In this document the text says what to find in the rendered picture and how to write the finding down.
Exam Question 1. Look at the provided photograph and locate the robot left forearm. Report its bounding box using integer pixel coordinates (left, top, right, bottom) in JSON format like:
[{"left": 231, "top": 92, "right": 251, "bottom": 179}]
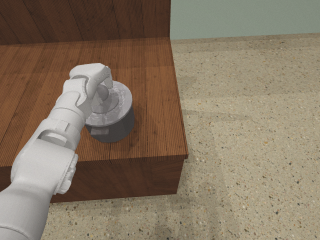
[{"left": 10, "top": 73, "right": 97, "bottom": 183}]

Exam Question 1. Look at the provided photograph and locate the table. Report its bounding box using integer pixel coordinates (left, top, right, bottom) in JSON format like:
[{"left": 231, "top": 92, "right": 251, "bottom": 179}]
[{"left": 0, "top": 0, "right": 189, "bottom": 203}]

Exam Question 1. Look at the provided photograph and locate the lid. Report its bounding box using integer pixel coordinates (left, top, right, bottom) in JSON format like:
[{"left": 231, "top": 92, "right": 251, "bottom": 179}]
[{"left": 85, "top": 80, "right": 133, "bottom": 127}]

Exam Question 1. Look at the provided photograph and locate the pot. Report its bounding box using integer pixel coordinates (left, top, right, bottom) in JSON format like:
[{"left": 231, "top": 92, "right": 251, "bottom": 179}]
[{"left": 85, "top": 81, "right": 135, "bottom": 143}]

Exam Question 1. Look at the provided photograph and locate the robot left upper arm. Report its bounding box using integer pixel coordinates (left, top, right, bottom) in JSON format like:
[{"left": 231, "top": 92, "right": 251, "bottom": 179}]
[{"left": 0, "top": 138, "right": 79, "bottom": 240}]

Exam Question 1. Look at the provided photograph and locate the knob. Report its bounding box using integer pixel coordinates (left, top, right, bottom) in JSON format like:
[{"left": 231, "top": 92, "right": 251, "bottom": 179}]
[{"left": 97, "top": 84, "right": 109, "bottom": 101}]

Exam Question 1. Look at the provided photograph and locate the left robot hand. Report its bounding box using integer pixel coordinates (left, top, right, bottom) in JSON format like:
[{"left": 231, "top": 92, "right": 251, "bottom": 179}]
[{"left": 69, "top": 63, "right": 113, "bottom": 106}]

